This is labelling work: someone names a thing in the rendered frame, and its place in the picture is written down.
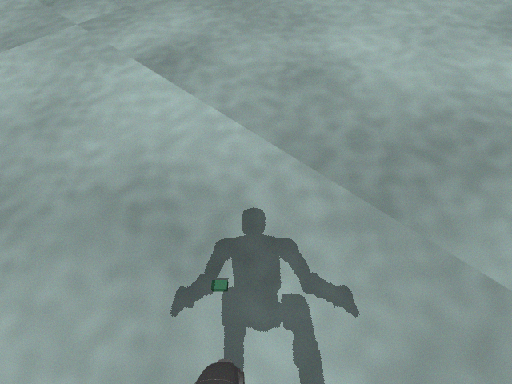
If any small box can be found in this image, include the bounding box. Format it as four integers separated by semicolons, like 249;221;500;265
211;280;228;291

